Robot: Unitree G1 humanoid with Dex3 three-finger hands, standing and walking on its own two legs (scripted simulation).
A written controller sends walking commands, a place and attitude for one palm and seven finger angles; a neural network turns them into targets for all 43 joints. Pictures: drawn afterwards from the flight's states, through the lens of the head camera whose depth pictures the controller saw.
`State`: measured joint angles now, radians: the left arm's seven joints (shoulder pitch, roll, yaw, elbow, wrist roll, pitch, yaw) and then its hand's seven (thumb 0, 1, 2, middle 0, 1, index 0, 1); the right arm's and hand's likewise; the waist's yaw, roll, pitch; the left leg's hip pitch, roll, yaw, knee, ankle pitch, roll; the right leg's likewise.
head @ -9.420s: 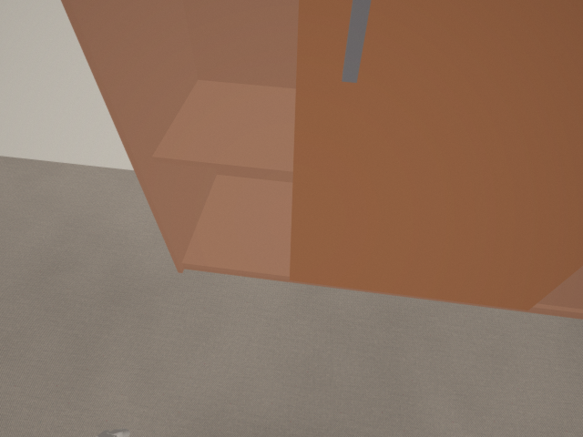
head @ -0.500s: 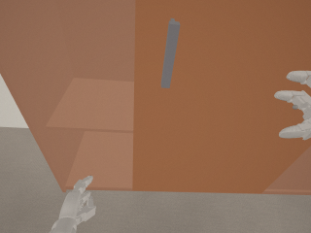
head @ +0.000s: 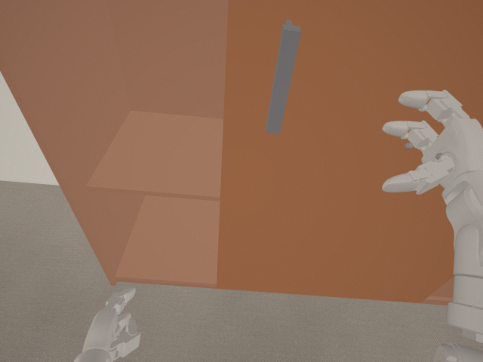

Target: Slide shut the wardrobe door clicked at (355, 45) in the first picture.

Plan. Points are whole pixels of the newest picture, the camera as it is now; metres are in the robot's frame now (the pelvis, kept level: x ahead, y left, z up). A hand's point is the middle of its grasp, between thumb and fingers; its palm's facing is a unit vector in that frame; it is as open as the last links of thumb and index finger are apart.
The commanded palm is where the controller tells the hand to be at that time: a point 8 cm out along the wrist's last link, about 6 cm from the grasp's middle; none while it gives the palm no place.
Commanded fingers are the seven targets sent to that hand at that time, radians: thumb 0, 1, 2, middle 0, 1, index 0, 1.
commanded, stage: move the hooked fingers beside the handle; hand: right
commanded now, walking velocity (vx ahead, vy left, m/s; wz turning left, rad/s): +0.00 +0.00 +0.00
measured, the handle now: (280, 79) +0.55 -0.04 +0.23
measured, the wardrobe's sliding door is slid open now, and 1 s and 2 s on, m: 0.43 0.43 0.43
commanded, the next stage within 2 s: feel for the door with the fingertips in 1.78 s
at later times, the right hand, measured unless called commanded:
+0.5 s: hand (360, 109) +0.42 -0.15 +0.25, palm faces +0.02 +1.00 -0.01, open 14.0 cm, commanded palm +0.41 -0.20 +0.24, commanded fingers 0.00 0.50 -0.30 0.30 1.20 0.30 1.20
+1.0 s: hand (323, 94) +0.50 -0.11 +0.24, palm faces +0.02 +1.00 +0.05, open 14.0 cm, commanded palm +0.47 -0.17 +0.24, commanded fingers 0.00 0.50 -0.30 0.30 1.20 0.30 1.20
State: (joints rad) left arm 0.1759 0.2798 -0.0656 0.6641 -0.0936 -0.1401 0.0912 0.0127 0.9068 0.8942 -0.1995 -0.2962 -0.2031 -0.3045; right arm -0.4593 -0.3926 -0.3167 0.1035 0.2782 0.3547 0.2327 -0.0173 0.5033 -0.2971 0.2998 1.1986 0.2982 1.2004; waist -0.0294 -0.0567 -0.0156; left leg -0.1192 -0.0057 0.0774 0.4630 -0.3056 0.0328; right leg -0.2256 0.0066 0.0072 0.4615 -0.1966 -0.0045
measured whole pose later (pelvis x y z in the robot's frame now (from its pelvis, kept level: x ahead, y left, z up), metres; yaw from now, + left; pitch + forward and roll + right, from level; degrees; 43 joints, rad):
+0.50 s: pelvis +0.01 +0.00 +0.00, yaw +1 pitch -1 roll +0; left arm 0.20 0.26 -0.05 0.69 -0.08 -0.09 0.07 0.01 0.91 0.89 -0.20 -0.30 -0.20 -0.30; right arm -0.73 -0.32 -0.22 0.40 0.21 0.35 0.08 -0.02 0.51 -0.30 0.30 1.20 0.30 1.20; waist 0.01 -0.05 -0.04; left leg -0.13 -0.01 0.06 0.44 -0.30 0.03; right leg -0.23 0.00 -0.01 0.44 -0.20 -0.01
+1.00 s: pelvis +0.02 -0.01 +0.00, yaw +3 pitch +3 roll +0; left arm 0.32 0.27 -0.01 0.74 -0.05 -0.09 0.06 0.01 0.91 0.89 -0.20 -0.30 -0.20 -0.30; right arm -0.98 -0.30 -0.29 0.83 0.15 0.20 0.00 -0.02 0.50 -0.30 0.30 1.20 0.30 1.20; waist 0.07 -0.05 -0.05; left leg -0.20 -0.02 0.03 0.43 -0.29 0.02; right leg -0.29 -0.01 -0.04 0.44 -0.20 -0.01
